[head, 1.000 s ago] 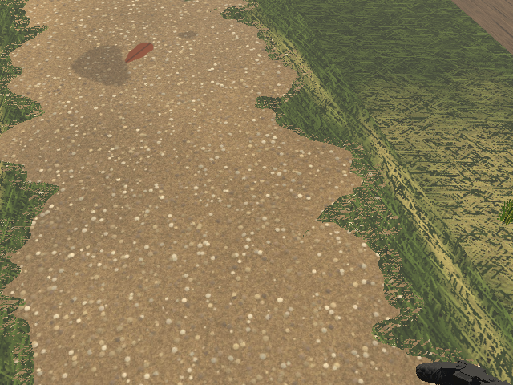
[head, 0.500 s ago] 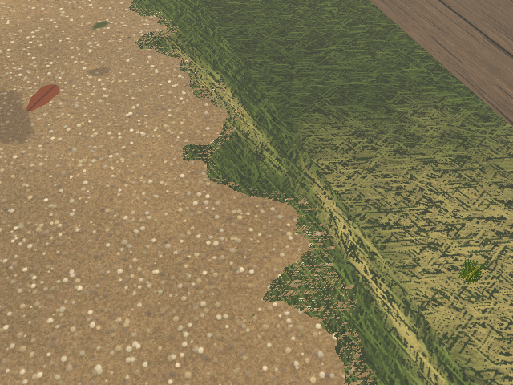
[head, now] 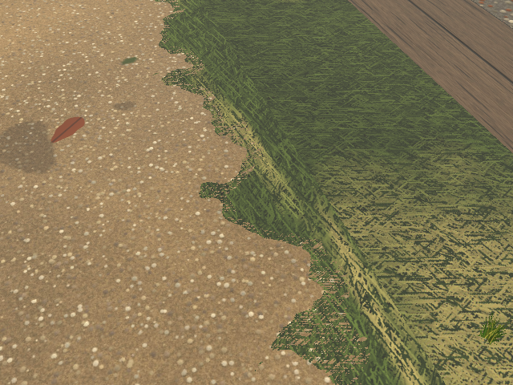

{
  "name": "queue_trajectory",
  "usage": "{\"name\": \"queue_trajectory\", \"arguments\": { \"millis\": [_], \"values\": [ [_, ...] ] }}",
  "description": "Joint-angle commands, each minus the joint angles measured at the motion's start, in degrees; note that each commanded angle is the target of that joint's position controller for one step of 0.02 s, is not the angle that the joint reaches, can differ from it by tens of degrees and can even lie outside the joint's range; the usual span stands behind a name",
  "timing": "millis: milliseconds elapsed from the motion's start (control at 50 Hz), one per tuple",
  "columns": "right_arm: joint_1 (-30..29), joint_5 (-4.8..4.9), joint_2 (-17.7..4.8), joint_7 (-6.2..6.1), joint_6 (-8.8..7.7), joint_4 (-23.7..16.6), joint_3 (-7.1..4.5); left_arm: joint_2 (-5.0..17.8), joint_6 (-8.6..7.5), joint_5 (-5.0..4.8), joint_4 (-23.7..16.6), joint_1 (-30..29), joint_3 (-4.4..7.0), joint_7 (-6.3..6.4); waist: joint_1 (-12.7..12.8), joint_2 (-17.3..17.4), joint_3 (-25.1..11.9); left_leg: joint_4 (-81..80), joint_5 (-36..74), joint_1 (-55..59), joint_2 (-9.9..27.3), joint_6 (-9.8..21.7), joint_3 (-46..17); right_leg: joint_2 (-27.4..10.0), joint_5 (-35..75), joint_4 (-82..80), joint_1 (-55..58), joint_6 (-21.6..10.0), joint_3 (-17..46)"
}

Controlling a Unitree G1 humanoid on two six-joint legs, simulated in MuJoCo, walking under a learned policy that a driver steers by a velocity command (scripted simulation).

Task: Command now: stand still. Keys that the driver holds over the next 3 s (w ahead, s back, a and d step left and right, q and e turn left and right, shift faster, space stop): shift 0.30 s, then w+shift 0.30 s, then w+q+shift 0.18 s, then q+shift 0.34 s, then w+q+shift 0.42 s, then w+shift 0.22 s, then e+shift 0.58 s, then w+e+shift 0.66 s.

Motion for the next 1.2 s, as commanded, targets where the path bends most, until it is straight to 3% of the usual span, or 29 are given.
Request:
{"name": "queue_trajectory", "arguments": {
  "millis": [20, 300, 320, 360, 380, 400, 420, 440, 500, 560, 600, 620, 640, 660, 700, 720, 760, 820, 880, 940, 1000, 1020, 1040, 1060, 1080, 1100, 1120, 1160, 1200],
  "values": [
    [4.3, -0.02, -3.7, -0.26, -0.19, 0.1, -0.54, 4.4, -0.16, 0.03, -0.2, 2.1, 0.75, 0.20, -0.1, -0.1, 2.0, -5.4, 3.6, -6.1, 4.9, 2.3, -4.8, -7.1, 0.6, -4.8, 4.0, -1.0, 8.7],
    [6.4, 0.00, -2.1, -0.55, -0.35, 1.9, -0.21, 2.7, 0.30, -0.01, 3.7, 4.2, 0.42, 0.42, 0.2, 0.2, 3.4, -6.6, 3.2, -6.7, 5.2, 2.5, -5.0, -6.8, 0.0, -4.8, 4.5, -0.3, 8.5],
    [8.2, -0.15, -2.3, -0.43, -0.30, 2.3, -0.41, 2.9, 0.45, -0.03, 4.1, 5.1, 0.56, 0.34, -0.1, 0.0, 1.3, -6.6, -6.6, -6.0, 4.0, 3.1, -4.5, -5.6, -10.3, -4.6, 4.6, -0.8, 8.1],
    [9.4, -0.62, -5.4, 0.20, 0.16, 1.0, -1.63, 5.9, 1.14, 0.29, 2.6, 3.9, 1.95, -0.41, -1.2, 1.4, 5.9, -7.4, -30.7, -9.4, 4.5, 6.7, -8.6, -3.6, -34.6, -1.4, -4.0, -2.6, 8.1],
    [11.7, -0.41, -6.1, 0.42, 0.09, 0.8, -1.98, 4.6, 1.01, 0.25, 0.3, -0.1, 1.81, -0.99, -3.2, 3.8, 9.2, -11.0, -35.7, -7.0, 7.5, 8.8, -13.7, -3.0, -34.9, 1.7, -11.6, -2.2, 7.5],
    [14.5, 0.09, -6.9, 0.32, -0.36, 1.3, -2.55, 1.6, 0.34, 0.17, -3.1, -7.1, 1.18, -1.54, -5.9, 8.6, 11.7, -18.0, -34.6, -1.0, 12.8, 11.2, -20.7, -1.1, -22.3, 9.0, -19.8, -0.1, 2.1],
    [12.7, -0.31, -8.6, 0.12, -0.89, 1.4, -3.63, 1.1, -0.34, 0.88, -4.7, -9.8, 1.22, -2.04, -5.7, 12.3, 12.7, -22.0, -29.7, 1.3, 19.5, 13.5, -26.7, -2.2, -10.8, 17.8, -23.3, 0.7, -1.3],
    [11.6, -0.54, -8.3, 0.13, -1.45, 0.6, -4.05, 4.2, -0.89, 1.55, -5.2, -9.9, 2.25, -2.40, -4.7, 7.9, 10.6, -22.7, -25.1, 3.7, 20.3, 13.8, -27.0, -4.3, -10.1, 22.5, -26.8, 1.0, 0.7],
    [5.1, -0.03, -8.5, 0.31, -3.55, -2.1, -4.72, 4.8, -2.22, 1.00, -5.9, -6.6, 3.31, -3.76, 0.0, 5.6, 5.7, -21.0, -16.4, 2.4, 16.1, 10.6, -17.4, -5.6, -7.5, 21.0, -20.3, 1.3, 1.6],
    [2.9, 0.12, -9.1, 0.63, -4.45, -3.0, -5.32, 3.3, -2.16, 0.49, -6.7, -4.4, 3.45, -4.04, 1.7, 8.7, 7.3, -19.5, -17.7, -9.2, 13.2, 9.8, -10.9, -3.5, -10.4, 11.6, -4.2, 0.4, -2.8],
    [2.1, -0.06, -9.6, 1.07, -4.46, -3.5, -5.70, 3.4, -2.28, 0.53, -4.7, 2.7, 4.04, -3.56, 4.7, 4.4, 7.5, -12.2, -17.8, -17.1, 11.6, 10.7, -8.1, -0.6, -10.1, 6.3, 8.9, 0.1, -7.4],
    [1.7, -0.49, -8.5, 1.52, -4.77, -4.0, -5.33, 5.2, -3.11, 0.66, -2.2, 11.1, 5.00, -2.86, 8.4, -1.0, 4.7, -0.2, -10.0, -24.1, 8.9, 10.4, -6.2, -0.5, -11.5, 3.8, 21.6, -0.3, -5.0],
    [-1.1, -1.16, -4.7, 2.01, -5.29, -6.1, -4.24, 11.1, -4.15, 1.99, 0.1, 22.6, 6.65, -1.86, 13.5, -15.3, -1.0, 25.4, -3.9, -32.0, 1.9, 8.5, 1.0, -14.0, -29.4, -5.4, 31.0, -1.8, 14.0],
    [-2.6, 0.15, -1.4, 2.57, -5.84, -10.1, -3.72, 12.9, -4.28, 2.59, 0.2, 23.6, 6.22, -1.79, 10.0, -23.2, -2.4, 41.5, -10.3, -44.7, -4.1, 8.3, -1.7, -25.2, -49.4, -18.6, 30.4, -4.9, 42.4],
    [-6.9, -0.49, -5.6, 4.00, -5.35, -12.1, -4.42, 8.6, -4.43, 1.61, -4.5, 7.5, 4.71, -1.78, 3.1, -5.3, 3.4, 48.7, 3.3, -45.7, 4.6, 8.6, -6.6, -24.8, -40.5, -16.9, 17.3, -3.6, 32.0],
    [-4.9, -0.38, -4.9, 4.63, -5.06, -11.5, -4.42, 8.2, -4.90, 1.25, -5.0, 5.2, 4.42, -1.98, 1.0, -3.3, 2.7, 47.0, 6.2, -42.1, 6.3, 7.6, -6.6, -22.2, -33.2, -17.6, 13.9, -2.3, 23.8],
    [-3.6, -1.32, -4.4, 5.50, -3.53, -11.4, -4.57, 6.6, -5.72, 1.11, -4.5, 5.0, 3.71, -1.45, -0.8, -3.7, 2.4, 47.8, 8.5, -39.9, 7.2, 5.8, -4.6, -19.2, -24.1, -19.1, 11.2, -0.5, 13.5],
    [-8.3, -0.71, -3.1, 5.55, -2.07, -13.2, -4.35, 4.8, -6.62, 1.11, -3.0, 8.8, 3.07, -1.14, -0.5, 0.3, 6.6, 46.2, 14.0, -41.9, 6.5, 4.9, -0.9, -16.2, -0.9, -18.6, 10.0, 1.7, -0.2],
    [-14.3, -0.74, -1.9, 5.41, -1.95, -16.4, -3.53, 4.0, -6.99, 0.74, -3.0, 8.6, 2.42, -0.67, -1.1, -2.0, 8.3, 32.6, 18.9, -35.6, 4.2, 4.5, 6.0, -12.9, 26.8, -14.5, 6.2, 2.4, -10.8],
    [-17.2, -1.05, -2.5, 6.28, -1.66, -18.6, -3.04, 7.6, -6.93, -0.03, -3.5, 8.7, 2.90, 1.02, -1.2, -3.9, 6.6, 15.7, 21.3, -25.0, 0.5, 5.5, 11.9, -12.7, 41.6, -9.2, 8.6, 2.6, -14.7],
    [-3.1, -1.19, -7.2, 5.54, -1.28, -15.6, -4.73, 11.6, -5.71, -0.51, -4.7, 7.1, 4.57, 2.06, -7.2, -7.1, -2.5, 13.4, 17.1, -10.4, -4.6, 9.5, 12.6, -15.8, 59.5, 10.0, 12.8, 2.9, -14.6],
    [4.3, -1.21, -9.6, 4.77, -1.51, -13.9, -5.86, 12.1, -5.12, -0.46, -5.8, 5.1, 5.06, 1.69, -10.3, -7.1, -6.7, 11.8, 16.0, -3.4, -4.9, 11.4, 9.8, -17.0, 55.0, 21.4, 11.5, 2.6, -13.0],
    [10.0, -1.20, -11.9, 3.63, -2.11, -12.3, -7.22, 12.2, -4.64, -0.97, -6.9, 2.2, 5.53, 0.81, -13.7, -3.9, -9.2, 4.8, 19.3, 4.1, -4.1, 13.3, 6.1, -14.2, 37.9, 38.5, 7.3, 3.1, -12.6],
    [4.5, 0.38, -14.8, 2.35, -1.71, -13.1, -8.43, 7.4, -4.42, -0.12, -8.1, 2.6, 5.11, -0.50, -9.1, 7.6, -6.1, 6.3, 39.3, 11.0, 3.0, 14.4, -5.1, -3.6, -18.9, 57.1, -8.7, 4.1, -11.5],
    [2.0, -1.15, -21.2, 3.14, -1.22, -15.9, -9.14, 4.7, -4.22, -0.28, -11.8, 10.6, 4.28, -0.34, -2.3, 7.7, -15.8, 8.0, 68.0, 21.6, 16.1, 26.8, -28.8, 0.3, -28.6, 72.7, -21.1, 6.4, -1.7],
    [0.5, -1.09, -21.3, 2.64, -0.10, -18.8, -9.63, 5.3, -4.33, 0.07, -13.6, 8.9, 3.40, -0.38, -4.1, 2.9, -22.3, -2.4, 41.2, 22.1, 20.3, 30.4, -39.3, -0.9, -23.8, 73.3, -25.9, 5.9, 6.2],
    [-3.7, -0.22, -16.5, 2.01, 0.33, -19.7, -8.59, 7.3, -4.23, 0.63, -13.8, 5.2, 3.48, -0.45, -2.7, -4.8, -13.1, -7.5, 24.2, 11.8, 18.5, 27.4, -36.7, -3.5, -19.7, 67.0, -26.9, 5.6, 6.8],
    [-5.3, 0.53, -11.8, 1.80, 0.02, -19.4, -7.06, 8.8, -2.98, 2.51, -15.7, 1.0, 3.98, -0.69, 0.0, -6.4, -6.4, -12.8, 2.5, -0.1, 12.0, 21.4, -32.3, -7.0, -16.4, 54.6, -23.7, 5.9, 7.8],
    [-5.5, 0.66, -12.1, 1.84, -0.70, -19.3, -7.02, 8.6, -0.44, 3.37, -16.2, -0.1, 3.76, -1.06, 1.0, -5.5, -4.4, -15.9, -9.7, -9.5, 7.1, 18.1, -28.5, -8.4, -13.9, 46.2, -17.6, 6.6, 7.3]
  ]
}}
